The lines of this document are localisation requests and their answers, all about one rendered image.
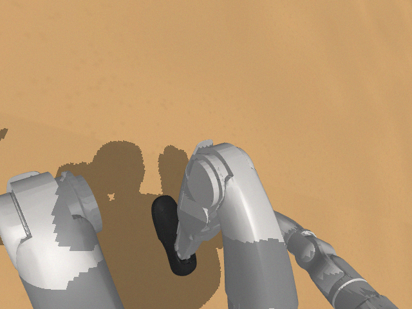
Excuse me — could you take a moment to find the right robot hand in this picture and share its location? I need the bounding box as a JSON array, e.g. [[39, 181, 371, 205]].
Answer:
[[274, 211, 304, 249]]

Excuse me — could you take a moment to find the right robot foot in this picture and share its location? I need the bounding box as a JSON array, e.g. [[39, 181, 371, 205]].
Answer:
[[151, 195, 196, 276]]

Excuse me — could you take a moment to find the right robot arm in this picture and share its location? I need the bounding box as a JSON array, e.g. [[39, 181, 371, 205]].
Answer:
[[287, 229, 398, 309]]

